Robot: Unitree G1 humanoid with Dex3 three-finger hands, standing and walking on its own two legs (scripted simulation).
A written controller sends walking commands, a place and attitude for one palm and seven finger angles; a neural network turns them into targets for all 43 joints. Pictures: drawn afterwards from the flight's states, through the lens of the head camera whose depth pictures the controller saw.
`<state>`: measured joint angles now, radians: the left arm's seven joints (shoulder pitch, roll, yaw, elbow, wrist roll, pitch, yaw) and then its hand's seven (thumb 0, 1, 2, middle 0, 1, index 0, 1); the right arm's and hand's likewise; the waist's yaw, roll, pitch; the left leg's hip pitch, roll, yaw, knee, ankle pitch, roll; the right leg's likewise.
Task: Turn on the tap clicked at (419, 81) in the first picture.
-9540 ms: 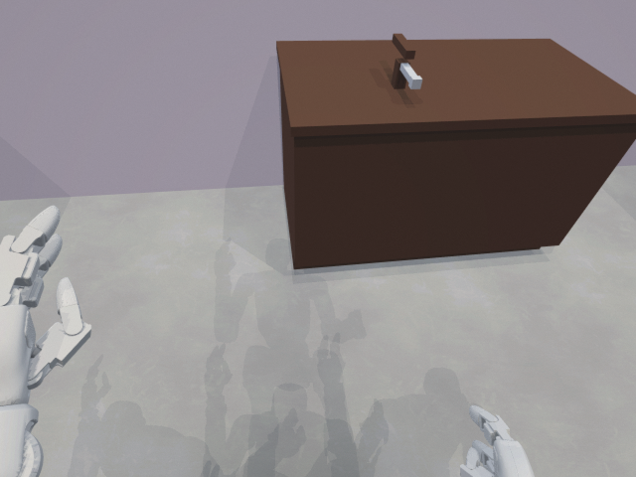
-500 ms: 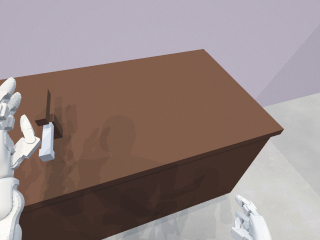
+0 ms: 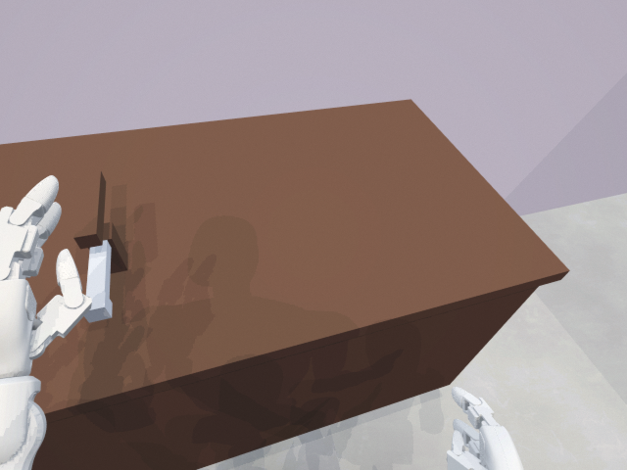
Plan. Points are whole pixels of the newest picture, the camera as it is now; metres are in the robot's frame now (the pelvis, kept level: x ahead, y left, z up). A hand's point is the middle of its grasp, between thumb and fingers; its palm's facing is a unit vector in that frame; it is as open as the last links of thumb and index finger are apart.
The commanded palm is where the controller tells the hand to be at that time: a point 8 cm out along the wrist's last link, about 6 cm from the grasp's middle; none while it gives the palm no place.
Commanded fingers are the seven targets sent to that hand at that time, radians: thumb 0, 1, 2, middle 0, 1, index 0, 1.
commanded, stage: come to a stop and stand still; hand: left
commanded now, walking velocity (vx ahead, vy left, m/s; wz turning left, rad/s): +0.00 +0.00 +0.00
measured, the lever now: (97, 307) +0.29 +0.32 +0.01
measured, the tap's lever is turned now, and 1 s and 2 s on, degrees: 0 0 0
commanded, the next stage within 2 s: look again from close up in 0.58 s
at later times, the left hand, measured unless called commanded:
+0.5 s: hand (132, 259) +0.27 +0.22 +0.16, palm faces +0.35 -0.85 -0.39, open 7.5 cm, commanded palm +0.21 +0.26 +0.18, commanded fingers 0.00 0.90 0.90 -0.20 -0.30 -0.20 -0.30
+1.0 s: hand (119, 277) +0.25 +0.23 +0.16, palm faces +0.37 -0.85 -0.37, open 7.5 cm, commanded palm +0.19 +0.26 +0.18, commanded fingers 0.00 0.90 0.90 -0.20 -0.30 -0.20 -0.30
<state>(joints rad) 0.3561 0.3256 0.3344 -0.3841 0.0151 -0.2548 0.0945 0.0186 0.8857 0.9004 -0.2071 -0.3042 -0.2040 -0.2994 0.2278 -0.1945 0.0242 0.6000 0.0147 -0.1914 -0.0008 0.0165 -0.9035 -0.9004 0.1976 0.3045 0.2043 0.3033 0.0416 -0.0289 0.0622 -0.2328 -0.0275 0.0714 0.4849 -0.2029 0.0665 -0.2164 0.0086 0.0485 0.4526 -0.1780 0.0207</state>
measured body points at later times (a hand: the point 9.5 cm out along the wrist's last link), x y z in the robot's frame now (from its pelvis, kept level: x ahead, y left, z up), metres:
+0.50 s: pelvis +0.05 -0.02 +0.01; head +0.08 +0.00 +0.45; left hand +0.24 +0.27 +0.18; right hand +0.25 -0.24 -0.06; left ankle +0.04 +0.07 -0.74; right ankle +0.04 -0.14 -0.74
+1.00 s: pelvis +0.04 -0.02 +0.01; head +0.05 +0.00 +0.46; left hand +0.22 +0.27 +0.18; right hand +0.22 -0.24 -0.06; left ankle +0.04 +0.07 -0.74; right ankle +0.04 -0.14 -0.74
